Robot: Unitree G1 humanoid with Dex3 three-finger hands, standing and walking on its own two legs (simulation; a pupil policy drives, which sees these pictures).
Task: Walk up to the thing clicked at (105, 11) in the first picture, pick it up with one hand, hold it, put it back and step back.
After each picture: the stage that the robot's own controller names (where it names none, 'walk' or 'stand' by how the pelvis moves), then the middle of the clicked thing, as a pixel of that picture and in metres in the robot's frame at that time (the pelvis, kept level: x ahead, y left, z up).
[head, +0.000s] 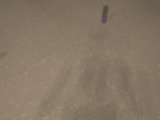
stand; (104, 14) +1.99 -0.37 -0.66
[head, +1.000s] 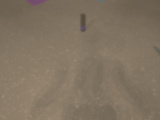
walk; (82, 22) +1.90 +0.05 -0.64
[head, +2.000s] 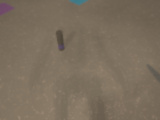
walk; (60, 40) +1.35 +0.26 -0.65
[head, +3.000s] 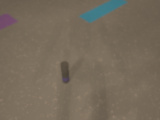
walk; (65, 72) +0.91 +0.17 -0.65
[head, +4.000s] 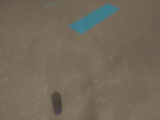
walk; (57, 104) +0.59 +0.15 -0.63
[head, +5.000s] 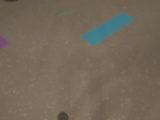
stand; out of the picture +0.46 +0.13 -0.65
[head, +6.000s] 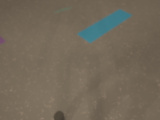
stand; out of the picture +0.45 +0.15 -0.65
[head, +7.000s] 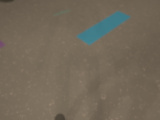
stand; out of the picture +0.45 +0.15 -0.66
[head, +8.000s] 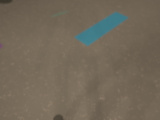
stand; out of the picture +0.45 +0.16 -0.66
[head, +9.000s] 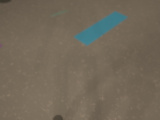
stand; out of the picture +0.44 +0.15 -0.66
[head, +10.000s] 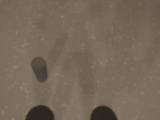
go down; (40, 71) +0.49 +0.17 -0.42
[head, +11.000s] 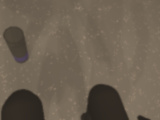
go down; (18, 47) +0.52 +0.22 -0.27
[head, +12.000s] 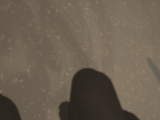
close in; out of the picture +0.50 +0.27 -0.17
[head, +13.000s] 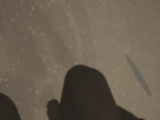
close; out of the picture +0.49 +0.28 -0.17
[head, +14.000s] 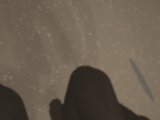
lift; out of the picture +0.42 +0.23 -0.17
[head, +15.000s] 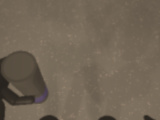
lift; (31, 83) +0.33 +0.15 +0.04
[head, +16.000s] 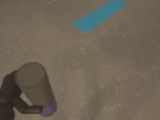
hold; (41, 94) +0.30 +0.13 +0.05
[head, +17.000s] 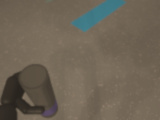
hold; (42, 95) +0.30 +0.13 +0.04
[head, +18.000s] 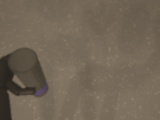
crouch; (33, 77) +0.37 +0.15 -0.02
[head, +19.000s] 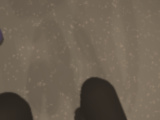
lower; out of the picture +0.51 +0.21 -0.04
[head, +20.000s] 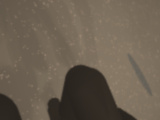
lower; out of the picture +0.46 +0.27 -0.17
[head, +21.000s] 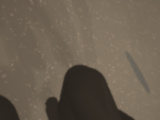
lower; out of the picture +0.46 +0.28 -0.18
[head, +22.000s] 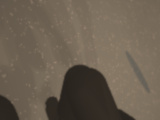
lower; out of the picture +0.46 +0.28 -0.17
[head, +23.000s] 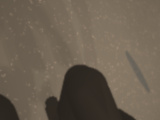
lower; out of the picture +0.46 +0.28 -0.17
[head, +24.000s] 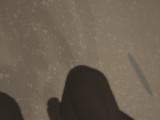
draw back; out of the picture +0.47 +0.25 -0.18
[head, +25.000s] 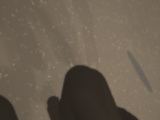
stand; out of the picture +0.46 +0.26 -0.18
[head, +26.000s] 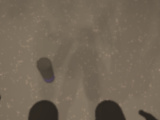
walk; (46, 71) +0.48 +0.17 -0.39
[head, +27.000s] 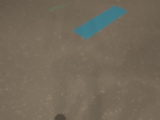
stand; out of the picture +0.43 +0.12 -0.60
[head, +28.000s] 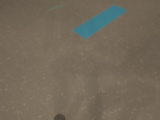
stand; out of the picture +0.42 +0.13 -0.60
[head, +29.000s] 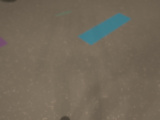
stand; out of the picture +0.44 +0.10 -0.65
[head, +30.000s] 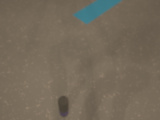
walk; (63, 107) +0.48 +0.08 -0.63
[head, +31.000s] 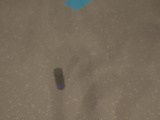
walk; (59, 79) +0.69 +0.17 -0.62
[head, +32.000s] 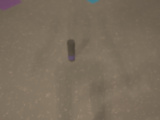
walk; (71, 51) +1.06 +0.10 -0.62
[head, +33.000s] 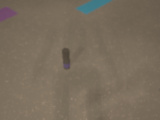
stand; (66, 59) +1.08 +0.13 -0.64
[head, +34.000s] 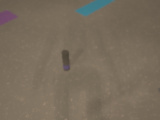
stand; (66, 60) +1.10 +0.14 -0.66
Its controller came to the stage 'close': yes
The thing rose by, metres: 0.68
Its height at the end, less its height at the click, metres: +0.00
